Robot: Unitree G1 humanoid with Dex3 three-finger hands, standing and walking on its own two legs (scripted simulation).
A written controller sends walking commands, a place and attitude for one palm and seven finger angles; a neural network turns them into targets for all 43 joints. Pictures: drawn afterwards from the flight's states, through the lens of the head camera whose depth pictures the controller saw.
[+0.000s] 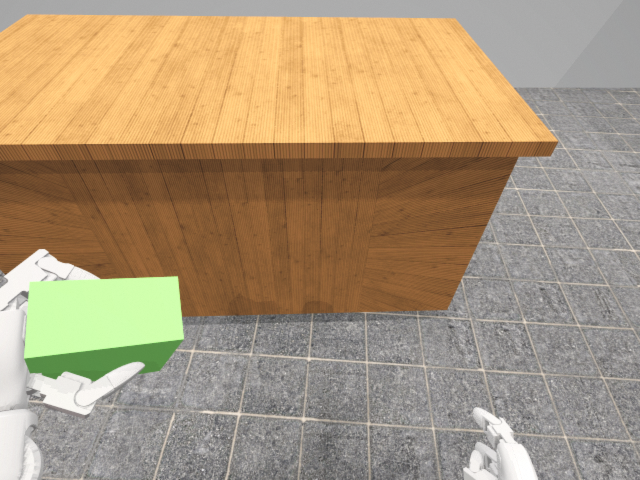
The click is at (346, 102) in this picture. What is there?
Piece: table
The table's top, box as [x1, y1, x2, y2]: [0, 14, 558, 160]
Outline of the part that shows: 0,33 0,160 550,156 558,141 454,18 27,14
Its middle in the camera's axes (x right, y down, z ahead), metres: -0.24 -0.46 +1.06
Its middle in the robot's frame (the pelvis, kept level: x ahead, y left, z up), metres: +1.09 +0.30 +0.02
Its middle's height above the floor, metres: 0.79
